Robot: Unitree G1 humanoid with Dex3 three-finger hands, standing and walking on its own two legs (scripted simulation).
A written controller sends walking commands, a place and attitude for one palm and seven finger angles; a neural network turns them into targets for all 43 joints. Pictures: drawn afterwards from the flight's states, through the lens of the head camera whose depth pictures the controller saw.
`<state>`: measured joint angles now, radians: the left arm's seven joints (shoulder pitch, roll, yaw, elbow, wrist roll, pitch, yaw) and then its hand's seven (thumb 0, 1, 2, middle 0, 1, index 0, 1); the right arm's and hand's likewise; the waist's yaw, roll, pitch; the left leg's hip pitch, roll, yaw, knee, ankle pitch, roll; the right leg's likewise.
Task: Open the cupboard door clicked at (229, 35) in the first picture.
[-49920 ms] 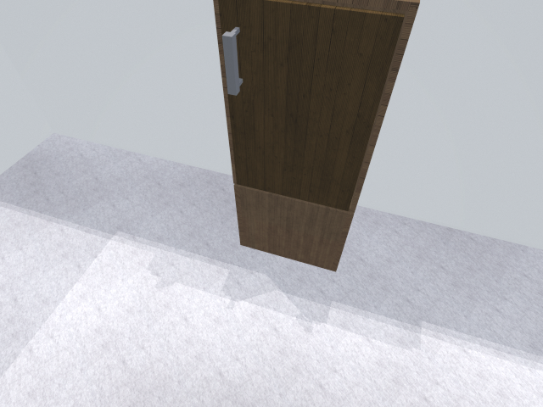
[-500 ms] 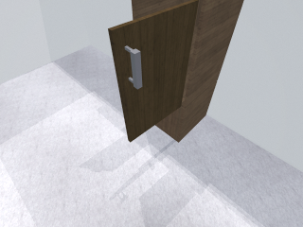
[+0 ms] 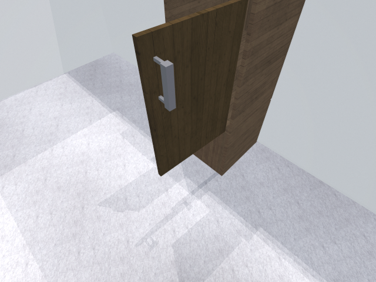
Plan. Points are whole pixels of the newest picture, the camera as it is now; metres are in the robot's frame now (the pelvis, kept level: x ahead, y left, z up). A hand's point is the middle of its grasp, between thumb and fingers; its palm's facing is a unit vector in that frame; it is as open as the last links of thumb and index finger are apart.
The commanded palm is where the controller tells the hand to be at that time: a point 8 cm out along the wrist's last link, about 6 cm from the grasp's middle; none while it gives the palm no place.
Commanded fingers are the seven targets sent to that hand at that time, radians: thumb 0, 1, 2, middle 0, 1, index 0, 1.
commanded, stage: look to check the result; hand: left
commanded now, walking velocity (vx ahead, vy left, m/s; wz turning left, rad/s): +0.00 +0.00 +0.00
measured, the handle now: (164, 84) +0.58 +0.10 +0.11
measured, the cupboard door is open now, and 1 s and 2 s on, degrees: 85 85 85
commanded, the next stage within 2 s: stand and wait in 0.10 s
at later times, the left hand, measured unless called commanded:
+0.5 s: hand out of the picture +0.05 +0.20 -0.17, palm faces +0.02 -0.96 -0.27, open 7.4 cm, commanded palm none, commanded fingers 0.00 0.90 0.90 -0.20 -0.30 -0.20 -0.30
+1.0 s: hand out of the picture +0.07 +0.21 -0.16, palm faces +0.00 -0.96 -0.29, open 7.4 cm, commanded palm none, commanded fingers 0.00 0.90 0.90 -0.20 -0.30 -0.20 -0.30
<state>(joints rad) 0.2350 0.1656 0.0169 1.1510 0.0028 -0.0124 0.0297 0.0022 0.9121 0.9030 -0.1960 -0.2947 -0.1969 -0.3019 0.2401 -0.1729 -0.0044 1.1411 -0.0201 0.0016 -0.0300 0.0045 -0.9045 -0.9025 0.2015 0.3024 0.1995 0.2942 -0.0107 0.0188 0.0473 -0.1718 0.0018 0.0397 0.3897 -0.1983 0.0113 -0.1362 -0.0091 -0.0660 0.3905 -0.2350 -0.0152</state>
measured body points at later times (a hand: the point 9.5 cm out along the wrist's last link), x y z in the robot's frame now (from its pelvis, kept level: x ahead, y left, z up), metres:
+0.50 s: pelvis +0.01 -0.01 +0.00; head +0.03 -0.02 +0.45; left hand +0.05 +0.25 -0.14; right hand +0.04 -0.26 -0.16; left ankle +0.01 +0.11 -0.74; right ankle -0.01 -0.11 -0.74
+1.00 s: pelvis +0.02 -0.01 +0.00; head +0.03 -0.02 +0.45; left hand +0.07 +0.26 -0.14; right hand +0.06 -0.28 -0.15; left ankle +0.01 +0.11 -0.74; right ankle -0.01 -0.11 -0.74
